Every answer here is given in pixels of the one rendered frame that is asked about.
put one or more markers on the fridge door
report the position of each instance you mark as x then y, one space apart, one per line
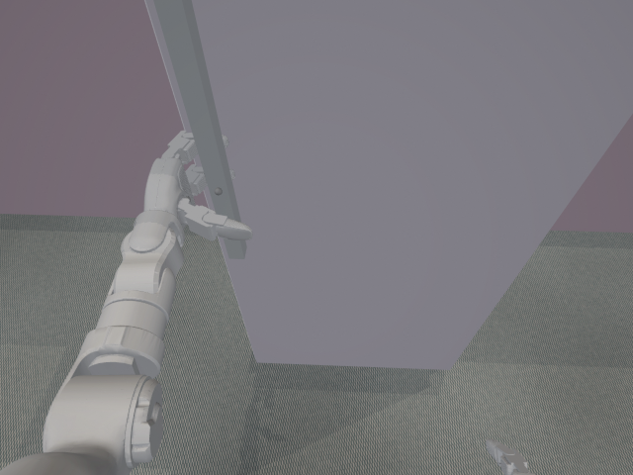
399 161

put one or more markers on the left robot upper arm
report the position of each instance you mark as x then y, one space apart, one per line
100 425

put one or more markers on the robot left hand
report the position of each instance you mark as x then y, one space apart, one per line
168 183

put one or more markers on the robot right hand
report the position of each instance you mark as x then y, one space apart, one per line
511 461

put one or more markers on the robot left forearm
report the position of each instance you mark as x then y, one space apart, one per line
128 339

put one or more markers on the handle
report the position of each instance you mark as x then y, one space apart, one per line
180 30

